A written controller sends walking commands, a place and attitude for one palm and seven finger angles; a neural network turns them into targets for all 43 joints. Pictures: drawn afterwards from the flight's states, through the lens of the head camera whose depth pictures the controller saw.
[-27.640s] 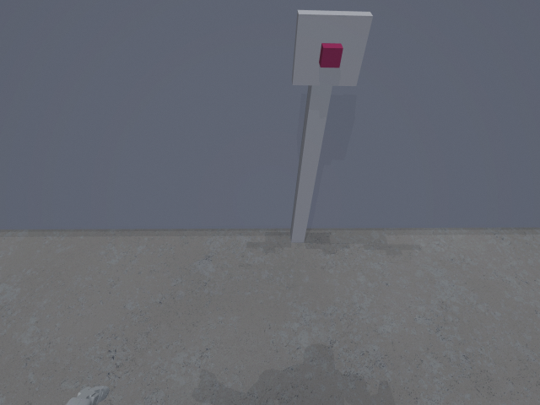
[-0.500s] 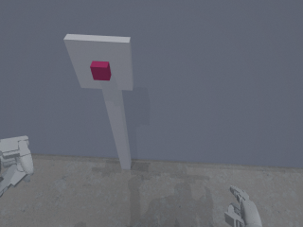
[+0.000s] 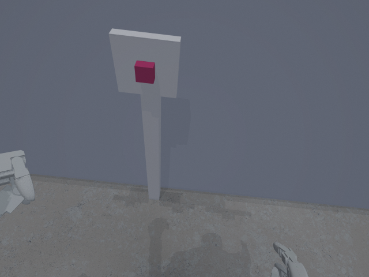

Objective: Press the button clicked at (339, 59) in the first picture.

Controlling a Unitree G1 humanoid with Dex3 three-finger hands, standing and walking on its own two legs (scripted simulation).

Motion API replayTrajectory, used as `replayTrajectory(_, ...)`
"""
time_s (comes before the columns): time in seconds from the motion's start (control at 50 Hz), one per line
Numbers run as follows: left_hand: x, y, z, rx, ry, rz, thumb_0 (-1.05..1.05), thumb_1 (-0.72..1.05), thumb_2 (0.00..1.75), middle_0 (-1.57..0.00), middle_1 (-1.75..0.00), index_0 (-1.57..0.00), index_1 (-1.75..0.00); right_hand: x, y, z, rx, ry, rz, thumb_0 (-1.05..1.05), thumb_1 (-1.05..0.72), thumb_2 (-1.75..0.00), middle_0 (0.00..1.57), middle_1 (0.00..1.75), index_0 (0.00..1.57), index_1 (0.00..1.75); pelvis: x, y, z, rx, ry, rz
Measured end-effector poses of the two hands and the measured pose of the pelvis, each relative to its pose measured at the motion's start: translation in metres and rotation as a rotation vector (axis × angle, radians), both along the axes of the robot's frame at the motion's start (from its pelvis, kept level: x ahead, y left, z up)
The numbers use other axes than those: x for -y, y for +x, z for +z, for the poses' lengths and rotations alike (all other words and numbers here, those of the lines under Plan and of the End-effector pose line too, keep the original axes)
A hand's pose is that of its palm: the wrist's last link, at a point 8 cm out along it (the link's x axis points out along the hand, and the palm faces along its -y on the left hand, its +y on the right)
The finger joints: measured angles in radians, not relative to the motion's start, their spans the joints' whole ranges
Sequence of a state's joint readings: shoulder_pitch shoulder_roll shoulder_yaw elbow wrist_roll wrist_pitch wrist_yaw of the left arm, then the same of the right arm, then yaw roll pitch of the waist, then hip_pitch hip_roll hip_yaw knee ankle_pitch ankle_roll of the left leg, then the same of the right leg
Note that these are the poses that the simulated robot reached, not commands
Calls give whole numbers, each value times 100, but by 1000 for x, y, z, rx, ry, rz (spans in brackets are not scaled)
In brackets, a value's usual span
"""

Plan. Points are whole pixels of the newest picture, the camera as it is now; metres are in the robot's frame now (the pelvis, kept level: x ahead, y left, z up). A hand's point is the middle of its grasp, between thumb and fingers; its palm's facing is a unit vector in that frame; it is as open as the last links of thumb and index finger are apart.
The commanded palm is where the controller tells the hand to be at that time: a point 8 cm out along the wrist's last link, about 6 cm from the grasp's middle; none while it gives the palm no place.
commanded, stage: step back with the hand held close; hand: left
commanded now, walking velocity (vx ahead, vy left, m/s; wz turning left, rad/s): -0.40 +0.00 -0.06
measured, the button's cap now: (145, 71) +0.60 +0.14 +0.12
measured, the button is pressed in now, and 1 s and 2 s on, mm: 0 0 0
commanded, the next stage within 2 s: stop stepping back and stand still in 0.26 s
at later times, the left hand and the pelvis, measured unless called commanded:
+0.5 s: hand out of the picture +0.10 +0.23 +0.17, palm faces +0.36 -0.84 -0.41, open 3.1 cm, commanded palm +0.06 +0.26 +0.18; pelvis -0.09 -0.01 -0.01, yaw -3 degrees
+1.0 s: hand out of the picture +0.08 +0.24 +0.17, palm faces +0.25 -0.83 -0.50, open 3.1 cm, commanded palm +0.03 +0.29 +0.18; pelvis -0.12 +0.02 +0.01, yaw -4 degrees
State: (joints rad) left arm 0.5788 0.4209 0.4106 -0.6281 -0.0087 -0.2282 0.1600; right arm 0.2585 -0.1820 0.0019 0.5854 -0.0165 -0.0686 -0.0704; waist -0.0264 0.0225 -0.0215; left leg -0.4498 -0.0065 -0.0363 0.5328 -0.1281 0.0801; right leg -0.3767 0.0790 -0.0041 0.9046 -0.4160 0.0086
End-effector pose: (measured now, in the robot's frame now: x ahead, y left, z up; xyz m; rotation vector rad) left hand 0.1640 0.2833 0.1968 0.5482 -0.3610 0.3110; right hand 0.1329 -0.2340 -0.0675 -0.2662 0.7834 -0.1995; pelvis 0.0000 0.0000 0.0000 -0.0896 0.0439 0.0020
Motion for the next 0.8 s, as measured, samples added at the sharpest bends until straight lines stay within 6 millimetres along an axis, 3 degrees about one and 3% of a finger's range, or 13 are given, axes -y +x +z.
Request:
replayTrajectory(0.1, 5, -10, -4, -46, -35, -18, 1, 89, 90, -131, -150, -131, -150, -8, -7, 3, 8, 36, 21, 2, -90, -90, 21, 30, 20, 30, 4, -12, 5, -56, 17, -43)
replayTrajectory(0.22, 38, -27, -18, -120, -26, -139, 2, 89, 90, -131, -150, -131, -150, -2, -17, -8, 34, 61, 71, 2, -90, -90, 21, 30, 20, 30, 15, -54, -4, -72, 60, -73)
replayTrajectory(0.3, 51, -52, -3, -107, 37, -204, 2, 89, 90, -131, -150, -131, -149, 9, -40, -12, 30, 73, 40, 2, -90, -90, 21, 30, 20, 30, 19, -78, -6, -31, 17, -68)
replayTrajectory(0.4, 37, -88, 13, -11, 74, -150, 1, 88, 90, -131, -150, -131, -149, 27, -72, -8, 39, 37, -36, 2, -90, -90, 21, 30, 20, 30, 20, -78, -8, 10, 34, -70)
replayTrajectory(0.54, 9, -99, -21, -52, -105, 14, 1, 89, 90, -131, -150, -131, -150, 37, -102, -1, 69, -13, -78, 2, -90, -90, 20, 30, 20, 30, 10, -97, -5, 51, 40, -52)
replayTrajectory(0.6, 12, -104, -33, -90, -142, 5, 1, 89, 90, -131, -150, -131, -150, 34, -113, 3, 66, -24, -74, 2, -90, -90, 20, 30, 20, 30, 7, -105, -5, 53, 41, -52)
replayTrajectory(0.68, 15, -107, -31, -53, -140, -66, 2, 89, 90, -131, -150, -131, -150, 27, -122, 3, 44, -52, -82, 2, -90, -90, 20, 30, 20, 30, -1, -100, -8, 49, 32, -62)
replayTrajectory(0.8, -8, -95, -16, -16, -69, -61, 2, 89, 90, -131, -150, -131, -150, -3, -121, 4, 46, -29, -50, 2, -90, -90, 20, 30, 20, 30, -16, -109, -3, 39, 54, -60)
